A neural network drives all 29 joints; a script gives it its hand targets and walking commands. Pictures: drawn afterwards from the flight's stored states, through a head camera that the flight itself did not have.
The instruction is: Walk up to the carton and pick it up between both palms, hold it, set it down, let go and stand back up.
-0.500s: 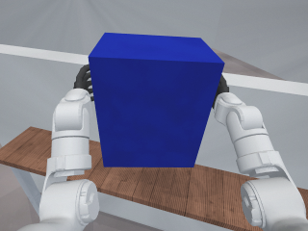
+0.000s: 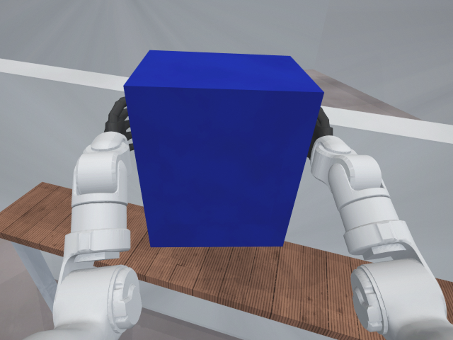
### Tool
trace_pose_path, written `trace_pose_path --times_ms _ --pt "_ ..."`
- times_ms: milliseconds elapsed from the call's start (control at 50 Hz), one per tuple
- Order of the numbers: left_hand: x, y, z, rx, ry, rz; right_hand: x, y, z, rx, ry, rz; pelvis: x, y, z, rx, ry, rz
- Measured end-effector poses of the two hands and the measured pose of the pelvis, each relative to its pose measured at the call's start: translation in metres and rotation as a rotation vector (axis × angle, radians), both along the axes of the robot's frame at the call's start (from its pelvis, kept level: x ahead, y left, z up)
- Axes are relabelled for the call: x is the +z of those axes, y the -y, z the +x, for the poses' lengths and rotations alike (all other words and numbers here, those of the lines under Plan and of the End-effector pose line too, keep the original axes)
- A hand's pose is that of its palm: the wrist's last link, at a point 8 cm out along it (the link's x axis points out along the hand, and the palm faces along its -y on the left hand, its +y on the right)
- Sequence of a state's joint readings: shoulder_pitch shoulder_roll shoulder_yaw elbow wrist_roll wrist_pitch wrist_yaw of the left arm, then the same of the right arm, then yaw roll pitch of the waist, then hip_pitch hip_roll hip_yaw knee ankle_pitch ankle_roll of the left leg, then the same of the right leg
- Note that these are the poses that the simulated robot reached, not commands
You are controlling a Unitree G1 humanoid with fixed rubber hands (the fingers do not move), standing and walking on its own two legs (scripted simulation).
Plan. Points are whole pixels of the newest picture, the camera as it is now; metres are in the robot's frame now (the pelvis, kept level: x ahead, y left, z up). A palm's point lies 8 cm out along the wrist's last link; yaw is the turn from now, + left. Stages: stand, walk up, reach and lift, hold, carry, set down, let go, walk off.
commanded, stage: hold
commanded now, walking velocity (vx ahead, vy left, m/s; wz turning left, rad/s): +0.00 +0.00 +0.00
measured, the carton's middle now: (219, 153) +0.39 +0.01 +0.22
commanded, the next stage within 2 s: none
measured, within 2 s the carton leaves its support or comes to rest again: neither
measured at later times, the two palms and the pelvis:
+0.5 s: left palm (119, 142) +0.36 +0.18 +0.25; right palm (326, 149) +0.35 -0.16 +0.25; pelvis -0.01 +0.01 +0.00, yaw -1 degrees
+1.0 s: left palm (120, 137) +0.37 +0.18 +0.26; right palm (323, 142) +0.36 -0.16 +0.26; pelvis +0.01 +0.00 +0.00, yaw +0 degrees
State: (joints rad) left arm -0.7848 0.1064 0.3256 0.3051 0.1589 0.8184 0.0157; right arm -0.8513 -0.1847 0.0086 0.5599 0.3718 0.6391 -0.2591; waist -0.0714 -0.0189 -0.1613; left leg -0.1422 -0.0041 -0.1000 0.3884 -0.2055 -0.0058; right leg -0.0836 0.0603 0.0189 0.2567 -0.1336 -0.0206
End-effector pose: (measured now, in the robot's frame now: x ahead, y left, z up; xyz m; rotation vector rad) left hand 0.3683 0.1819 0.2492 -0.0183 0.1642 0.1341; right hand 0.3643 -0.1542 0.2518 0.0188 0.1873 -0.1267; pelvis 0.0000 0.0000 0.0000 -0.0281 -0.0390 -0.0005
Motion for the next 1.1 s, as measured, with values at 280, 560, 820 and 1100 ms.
trace_pose_path --times_ms 280,560,820,1100 --pt "0.004 0.002 -0.008 -0.014 0.027 -0.001 0.003 0.002 -0.012 -0.019 0.028 0.027 -0.001 -0.009 0.005 -0.008 0.035 -0.007" --pt "0.004 0.007 -0.011 -0.004 -0.009 0.004 0.0 0.006 -0.014 -0.011 -0.003 0.04 -0.001 -0.008 -0.011 -0.021 0.025 0.003" --pt "0.011 0.004 -0.002 0.012 0.0 0.021 0.007 0.003 0.001 0.013 0.007 0.009 0.0 0.001 -0.008 -0.001 -0.017 0.005" --pt "-0.001 0.005 -0.005 -0.015 0.004 -0.006 -0.001 0.005 -0.01 -0.007 0.003 -0.014 0.0 -0.001 0.008 -0.007 0.029 -0.002"
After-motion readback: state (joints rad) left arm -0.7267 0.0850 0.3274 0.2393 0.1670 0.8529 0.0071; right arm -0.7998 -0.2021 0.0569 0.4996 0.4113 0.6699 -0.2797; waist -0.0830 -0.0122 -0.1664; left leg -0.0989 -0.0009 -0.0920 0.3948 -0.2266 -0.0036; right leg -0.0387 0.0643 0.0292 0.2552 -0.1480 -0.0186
